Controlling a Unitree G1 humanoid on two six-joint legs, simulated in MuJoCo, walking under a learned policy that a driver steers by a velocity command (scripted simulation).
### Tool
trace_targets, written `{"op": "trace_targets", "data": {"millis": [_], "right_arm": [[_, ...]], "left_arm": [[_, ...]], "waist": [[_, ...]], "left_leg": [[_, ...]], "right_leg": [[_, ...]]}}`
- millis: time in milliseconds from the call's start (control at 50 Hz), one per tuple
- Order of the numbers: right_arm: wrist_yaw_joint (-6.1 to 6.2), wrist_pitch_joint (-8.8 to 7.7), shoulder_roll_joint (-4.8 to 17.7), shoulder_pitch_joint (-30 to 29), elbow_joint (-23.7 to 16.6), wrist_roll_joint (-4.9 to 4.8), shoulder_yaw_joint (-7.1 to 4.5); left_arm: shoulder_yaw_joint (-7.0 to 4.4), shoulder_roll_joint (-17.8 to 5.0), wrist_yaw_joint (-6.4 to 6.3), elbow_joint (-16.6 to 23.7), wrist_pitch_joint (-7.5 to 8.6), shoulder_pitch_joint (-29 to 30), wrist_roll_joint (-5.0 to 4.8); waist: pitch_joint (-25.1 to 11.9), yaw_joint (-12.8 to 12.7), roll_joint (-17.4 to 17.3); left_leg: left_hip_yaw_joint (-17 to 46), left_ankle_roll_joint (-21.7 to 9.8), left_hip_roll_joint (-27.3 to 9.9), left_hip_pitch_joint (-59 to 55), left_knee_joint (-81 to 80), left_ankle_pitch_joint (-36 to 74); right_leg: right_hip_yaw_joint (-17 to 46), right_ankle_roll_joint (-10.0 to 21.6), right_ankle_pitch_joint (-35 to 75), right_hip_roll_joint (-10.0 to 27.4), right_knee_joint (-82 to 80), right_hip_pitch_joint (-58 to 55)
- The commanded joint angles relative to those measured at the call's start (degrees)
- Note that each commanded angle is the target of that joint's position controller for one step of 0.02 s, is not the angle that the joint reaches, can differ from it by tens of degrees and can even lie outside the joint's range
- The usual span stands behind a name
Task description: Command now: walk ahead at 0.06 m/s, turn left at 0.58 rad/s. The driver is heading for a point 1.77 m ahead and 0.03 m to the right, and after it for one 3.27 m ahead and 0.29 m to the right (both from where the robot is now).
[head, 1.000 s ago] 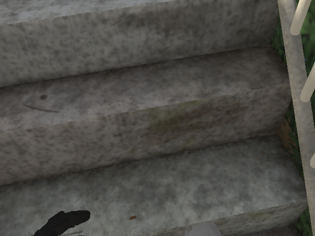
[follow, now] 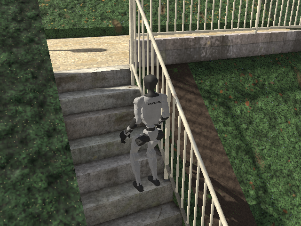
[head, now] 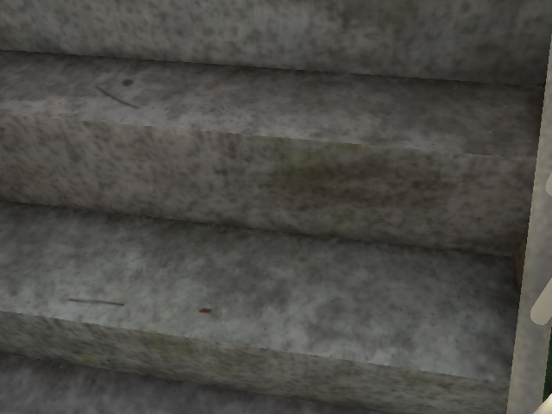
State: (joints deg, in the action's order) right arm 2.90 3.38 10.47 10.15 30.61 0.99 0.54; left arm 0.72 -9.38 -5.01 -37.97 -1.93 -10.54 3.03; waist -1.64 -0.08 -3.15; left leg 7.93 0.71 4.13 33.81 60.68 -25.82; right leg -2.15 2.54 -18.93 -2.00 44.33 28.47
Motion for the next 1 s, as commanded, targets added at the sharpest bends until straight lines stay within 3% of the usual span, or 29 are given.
{"op": "trace_targets", "data": {"millis": [20, 40, 60, 100, 180, 200, 260, 280, 300, 320, 340, 360, 380, 400, 420, 440, 460, 500, 540, 660, 760, 800, 880, 900, 920, 940, 960, 980, 1000], "right_arm": [[-0.96, -1.62, 7.91, 6.50, -1.08, -2.00, -2.49], [-0.28, -0.79, 6.83, 1.09, -3.49, -2.57, -1.61], [-0.03, -0.51, 6.29, -1.39, -4.45, -1.92, -0.98], [-1.08, -1.29, 7.32, -3.43, -4.85, -2.46, -0.86], [-1.42, -2.86, 4.34, -3.78, -3.58, -1.99, 0.13], [-2.12, -2.66, 3.80, -3.56, -4.31, -2.86, 0.41], [-2.59, -1.76, 2.02, -4.14, -3.90, -3.32, 2.06], [-2.42, -1.14, 3.13, -1.89, -2.99, -3.39, 1.49], [-2.11, -0.59, 3.96, 0.26, -0.32, -2.09, 1.26], [-2.01, -1.03, 4.97, 3.27, -0.41, -2.57, 0.10], [-3.44, -1.39, 7.15, 3.34, -0.20, -4.25, -1.47], [-4.16, -1.15, 6.58, 2.71, 0.56, -2.97, -1.98], [-4.79, -1.54, 9.18, 6.33, 1.71, -0.67, -2.68], [-3.61, -2.64, 16.06, 4.30, -2.45, 3.01, -2.98], [-3.16, -3.55, 12.64, 0.83, -4.60, 4.30, -1.84], [-1.91, -2.91, 11.33, -4.07, -4.83, 3.31, -0.79], [-0.58, -2.25, 10.34, -6.33, -5.74, 1.30, -0.05], [1.46, -1.90, 9.05, -4.32, -6.39, 0.56, 0.87], [1.89, -2.96, 6.83, -2.76, -7.91, 0.34, 1.45], [2.10, -5.10, 7.50, -3.41, -11.31, 0.51, 0.48], [1.08, -4.90, 8.22, -3.30, -11.68, 0.08, -1.56], [2.02, -4.91, 7.04, -3.99, -11.12, 0.40, -1.22], [2.19, -4.82, 6.02, -6.80, -11.73, -1.51, -2.04], [1.70, -5.26, 1.95, -4.75, -12.93, -1.31, -0.82], [1.53, -5.28, 3.02, -2.44, -12.13, -1.75, -1.21], [0.89, -3.62, 1.03, -13.66, -12.73, -1.31, -0.50], [-0.51, -2.72, -0.72, -19.04, -13.45, -2.11, -0.18], [-2.42, -1.34, -1.62, -15.10, -11.08, -1.87, -1.35], [-3.23, -1.68, 1.85, -10.64, -9.45, -2.52, -2.04]], "left_arm": [[-2.27, -6.21, -1.45, 7.97, 2.06, 0.72, 0.63], [-2.88, -8.65, -2.63, 6.21, 0.51, 0.55, -0.82], [-2.61, -8.49, -3.45, 6.43, -0.56, -0.33, -1.28], [-3.22, -8.30, -3.72, 8.35, -0.40, -2.43, -0.54], [-3.91, -8.65, -3.15, 7.85, -0.74, -7.89, -0.78], [-5.08, -11.49, -3.07, 8.02, -1.45, -7.76, 0.12], [-5.44, -11.80, -3.93, 8.56, -3.61, -5.56, -1.54], [-5.32, -12.13, -4.25, 9.51, -3.84, -3.49, -1.57], [-4.79, -10.25, -4.18, 8.28, -3.52, -3.22, -2.25], [-5.28, -12.17, -2.84, 8.19, -2.10, -1.46, -2.26], [-5.89, -11.68, -1.91, 5.78, -2.47, -1.80, -1.37], [-4.81, -7.82, -1.35, 3.73, -2.58, -0.87, -2.55], [-3.66, -2.55, -0.22, 4.64, -2.30, 0.01, -2.35], [-3.51, -1.51, -0.57, 6.02, -2.19, -0.87, -4.33], [-5.45, -4.97, -0.78, 3.37, -2.41, -3.22, -5.29], [-5.17, -3.59, -0.83, 4.18, -2.93, -1.90, -5.32], [-4.66, -3.09, -0.96, 4.86, -3.51, -1.77, -3.70], [-3.57, -5.10, -1.59, 7.61, -3.72, -0.85, -1.81], [-3.45, -6.05, -0.74, 6.76, -3.41, -4.26, -2.71], [-3.25, -7.63, -0.76, 7.16, -3.76, -4.33, -4.29], [-3.57, -7.79, -0.29, 5.91, -5.14, -4.73, -3.50], [-3.66, -7.65, -0.77, 4.46, -4.49, -9.99, -3.48], [-3.15, -7.87, -0.09, 3.31, -3.07, -11.70, -2.10], [-3.15, -10.77, 0.57, 4.38, -2.40, -11.44, -1.87], [-2.68, -10.55, 0.79, 4.25, -1.91, -11.99, -1.92], [-1.65, -6.69, 0.91, 3.14, -0.42, -16.60, -0.99], [-0.84, -6.00, 1.87, 1.92, -0.13, -17.67, 1.05], [-1.53, -10.61, 2.65, 0.23, 1.98, -11.31, 1.71], [-1.47, -6.66, 3.31, 1.53, 3.57, -9.28, -0.85]], "waist": [[-7.48, 1.09, 10.10], [-3.17, 1.99, 10.39], [-1.56, 0.74, 8.36], [0.93, -0.82, 5.41], [-1.18, -3.03, 9.40], [-1.60, -2.33, 10.13], [-4.03, -2.04, 12.49], [-3.99, -0.50, 12.59], [-4.26, -1.31, 9.96], [-5.66, 0.89, 13.56], [-4.40, 2.55, 11.27], [-1.97, 2.35, 8.06], [-2.08, 2.67, -4.08], [-8.10, 4.03, -16.41], [-7.28, 2.99, -8.86], [-3.39, 1.02, -7.30], [-1.90, -0.82, -4.90], [3.02, -1.21, 0.18], [1.95, -1.62, 0.99], [0.20, -1.25, -3.86], [-2.10, 0.60, -6.62], [-4.96, -0.28, -7.50], [-2.70, 1.15, -6.71], [-5.41, 3.25, -5.21], [-7.25, 3.91, -3.79], [-7.90, -4.50, 3.39], [-1.97, -7.87, 17.75], [4.67, -1.33, 38.15], [7.60, 0.39, 28.09]], "left_leg": [[0.03, 7.18, -2.72, 13.73, 35.16, -4.21], [0.16, 8.41, -4.53, 18.90, 37.62, 3.23], [-0.85, 9.31, -4.51, 20.35, 38.41, 5.69], [-1.85, 10.12, -5.63, 21.48, 27.85, 5.19], [-4.86, 9.48, -6.90, 23.90, 25.91, 12.80], [-2.84, 10.33, -9.21, 25.04, 22.31, 10.61], [-13.09, 8.48, -6.40, 7.16, 0.28, -1.99], [-13.58, 7.64, -5.97, 1.30, -4.28, 5.21], [-19.23, 6.53, -3.07, -6.89, -7.72, 13.32], [-12.88, 3.22, -5.59, -13.22, -11.99, 13.40], [-10.63, 0.38, -6.60, -17.02, -22.11, 11.91], [-10.21, -1.88, -5.37, -19.75, -31.62, 8.61], [-0.89, -3.11, -10.68, -28.14, -30.19, 14.17], [32.04, -13.17, -26.03, -21.72, -45.94, -2.93], [35.40, -15.28, -26.04, -17.70, -47.65, -12.75], [29.75, -11.16, -23.93, -14.63, -44.71, -9.39], [21.51, -7.93, -20.93, -15.15, -40.45, -3.08], [10.70, -8.14, -15.89, -10.29, -37.00, 2.80], [8.46, -9.04, -14.60, -7.10, -35.04, 0.47], [10.09, -12.20, -15.36, -10.02, -34.53, -3.31], [17.21, -14.49, -17.01, -10.58, -31.64, -3.30], [16.20, -14.30, -16.28, -11.85, -29.17, -0.83], [14.39, -12.86, -16.26, -1.68, -19.56, 12.35], [19.82, -12.64, -18.50, -0.58, -10.07, 21.35], [22.77, -11.58, -19.78, 5.10, -5.94, 22.91], [12.26, -5.76, -13.39, 20.86, -3.93, 11.97], [-1.43, 0.79, -7.05, 20.88, 5.57, 7.58], [-15.97, 4.16, 1.21, 13.47, 20.54, 0.19], [-17.43, 5.69, -0.04, 10.11, 23.62, -9.61]], "right_leg": [[32.44, 16.96, 14.01, 24.60, -21.75, -12.42], [29.96, 14.74, -6.39, 18.42, -20.16, -11.71], [27.36, 13.81, -7.94, 17.59, -21.59, -11.50], [24.02, 11.92, -9.01, 16.74, -21.98, -13.39], [20.44, 12.41, -7.88, 18.49, -18.83, -16.32], [20.86, 11.21, -10.19, 19.42, -19.40, -16.10], [10.88, 6.52, -12.21, 15.77, -18.77, -8.87], [9.48, 5.39, -15.78, 15.89, -18.28, -5.13], [7.26, 5.92, -19.87, 15.59, -18.76, 0.25], [8.91, 5.23, -16.30, 17.61, -18.49, 0.97], [6.53, 2.17, -16.49, 15.77, -14.67, 1.17], [0.53, 1.02, -14.30, 10.71, -3.56, 2.15], [-2.63, -2.49, -16.02, 6.33, 17.66, 13.26], [3.06, -5.68, -15.10, 2.27, 39.41, 18.98], [8.55, -7.18, -9.60, 1.90, 61.86, 20.10], [10.31, -7.60, -3.54, 1.01, 75.00, 24.65], [10.18, -7.37, 1.88, 2.16, 77.01, 25.43], [8.90, -8.10, 10.47, 2.94, 71.78, 21.98], [8.56, -7.38, 16.52, 1.50, 72.12, 16.23], [9.31, -8.81, 18.55, 0.34, 57.55, 9.96], [10.36, -8.78, 7.69, 1.05, 43.52, 5.10], [10.70, -8.77, 7.62, 1.89, 37.35, 2.23], [12.74, -5.43, 0.57, 4.34, 24.05, -4.77], [20.16, -4.57, -9.15, 5.89, 30.46, -2.15], [22.72, -2.08, -11.37, 7.16, 29.46, -6.65], [22.62, 0.17, -9.46, 7.37, 13.63, -20.78], [22.17, 3.84, 7.07, 10.14, -9.96, -16.11], [24.56, 6.36, 37.94, 12.85, -27.21, -7.18], [23.33, 6.48, 45.53, 12.47, -25.13, -5.74]]}}
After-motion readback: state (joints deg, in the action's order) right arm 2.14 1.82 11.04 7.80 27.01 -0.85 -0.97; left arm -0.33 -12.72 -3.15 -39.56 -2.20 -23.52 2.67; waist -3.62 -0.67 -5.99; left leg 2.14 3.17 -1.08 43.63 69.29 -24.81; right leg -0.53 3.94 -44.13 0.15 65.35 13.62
